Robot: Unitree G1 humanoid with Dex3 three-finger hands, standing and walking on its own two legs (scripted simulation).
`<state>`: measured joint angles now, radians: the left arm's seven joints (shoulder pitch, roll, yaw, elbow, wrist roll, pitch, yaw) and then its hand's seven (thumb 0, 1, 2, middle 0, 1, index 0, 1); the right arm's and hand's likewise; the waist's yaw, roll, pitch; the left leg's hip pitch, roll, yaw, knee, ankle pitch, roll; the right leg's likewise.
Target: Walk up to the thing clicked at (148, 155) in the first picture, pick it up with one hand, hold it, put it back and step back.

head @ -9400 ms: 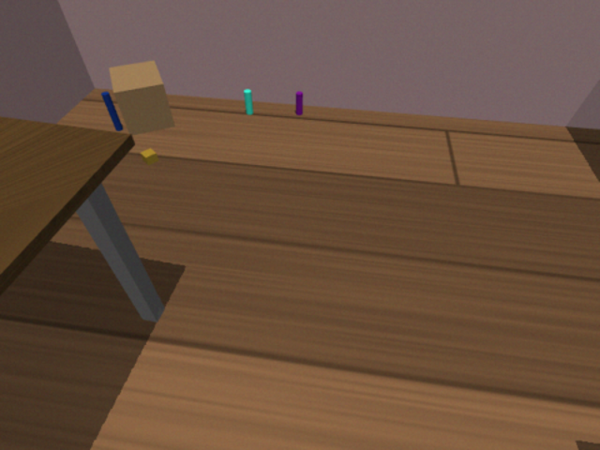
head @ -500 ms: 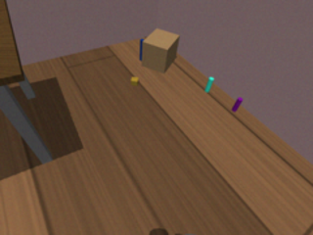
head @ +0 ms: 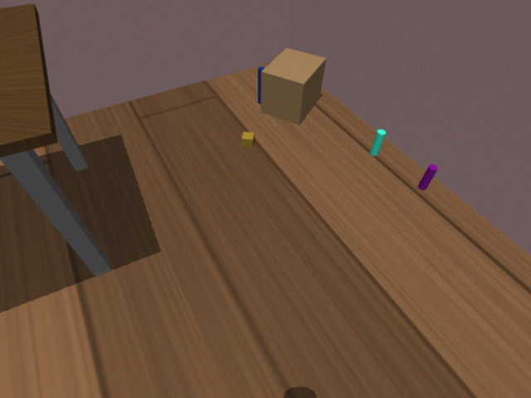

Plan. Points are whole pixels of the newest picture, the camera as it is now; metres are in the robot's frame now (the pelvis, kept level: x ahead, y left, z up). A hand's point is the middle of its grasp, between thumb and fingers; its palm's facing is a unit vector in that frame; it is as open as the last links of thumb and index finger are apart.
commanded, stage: walk up
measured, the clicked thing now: (248, 139) +1.53 +0.14 -0.73
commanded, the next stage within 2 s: stand in 0.38 s
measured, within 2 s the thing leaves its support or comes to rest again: neither
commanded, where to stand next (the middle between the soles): +0.08 -0.03 m, yaw -2 degrees
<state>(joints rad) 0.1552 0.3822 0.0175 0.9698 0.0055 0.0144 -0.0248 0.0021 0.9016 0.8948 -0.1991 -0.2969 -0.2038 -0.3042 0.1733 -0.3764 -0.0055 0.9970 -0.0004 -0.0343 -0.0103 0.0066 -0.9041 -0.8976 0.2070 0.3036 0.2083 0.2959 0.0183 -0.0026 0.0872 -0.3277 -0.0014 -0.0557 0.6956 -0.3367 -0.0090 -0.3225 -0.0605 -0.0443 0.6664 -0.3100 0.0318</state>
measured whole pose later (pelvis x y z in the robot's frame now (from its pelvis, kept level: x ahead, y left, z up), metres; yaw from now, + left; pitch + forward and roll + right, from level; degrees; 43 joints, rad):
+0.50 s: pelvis +0.01 -0.01 +0.02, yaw +1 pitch -2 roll -1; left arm 0.08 0.37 0.00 1.13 0.00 0.00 -0.02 0.00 0.90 0.89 -0.20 -0.30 -0.20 -0.30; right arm 0.07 -0.36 0.00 1.12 0.00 -0.01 0.01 0.01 -0.90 -0.90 0.21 0.30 0.21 0.30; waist 0.01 -0.01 0.06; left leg -0.19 0.01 -0.08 0.44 -0.22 -0.03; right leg -0.18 -0.05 -0.07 0.41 -0.19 0.02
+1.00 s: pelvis +0.02 -0.01 +0.03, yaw +0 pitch -2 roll +0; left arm 0.07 0.36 0.00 1.16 0.00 -0.02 0.00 0.00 0.90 0.89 -0.20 -0.30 -0.20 -0.30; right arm 0.06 -0.35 0.00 1.16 0.00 0.00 0.01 0.01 -0.90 -0.90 0.21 0.30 0.21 0.30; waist 0.01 0.00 0.04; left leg -0.12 0.02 -0.06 0.34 -0.19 -0.03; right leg -0.13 -0.04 -0.06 0.34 -0.17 0.02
